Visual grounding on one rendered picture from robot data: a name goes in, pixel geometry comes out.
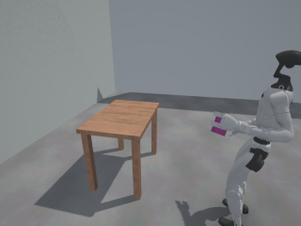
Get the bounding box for robot right foot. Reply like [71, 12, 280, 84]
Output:
[223, 199, 248, 214]

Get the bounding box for right robot shin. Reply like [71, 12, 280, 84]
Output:
[239, 181, 246, 205]

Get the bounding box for right robot hand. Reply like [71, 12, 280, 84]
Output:
[227, 130, 239, 137]

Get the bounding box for sponge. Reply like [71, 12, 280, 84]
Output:
[211, 117, 227, 136]

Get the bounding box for robot left upper arm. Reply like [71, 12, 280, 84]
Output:
[268, 89, 294, 143]

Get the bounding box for robot left forearm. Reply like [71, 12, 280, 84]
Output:
[234, 121, 293, 142]

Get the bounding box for table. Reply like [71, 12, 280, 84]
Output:
[76, 100, 160, 200]

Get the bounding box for robot right forearm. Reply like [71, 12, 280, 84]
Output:
[245, 118, 256, 126]

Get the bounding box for left robot hand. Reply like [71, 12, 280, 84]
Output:
[210, 111, 239, 131]

